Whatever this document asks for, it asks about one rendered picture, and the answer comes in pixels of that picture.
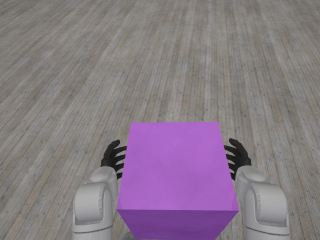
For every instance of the robot right forearm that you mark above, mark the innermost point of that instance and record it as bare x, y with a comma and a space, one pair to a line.
266, 214

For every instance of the robot left forearm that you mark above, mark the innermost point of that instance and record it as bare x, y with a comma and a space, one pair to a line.
92, 216

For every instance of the left robot hand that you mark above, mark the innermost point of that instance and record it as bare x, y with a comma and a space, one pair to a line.
110, 160

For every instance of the right robot hand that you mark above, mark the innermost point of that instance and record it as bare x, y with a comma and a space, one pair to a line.
240, 159

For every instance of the carton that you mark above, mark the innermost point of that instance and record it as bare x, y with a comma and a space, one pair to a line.
176, 182

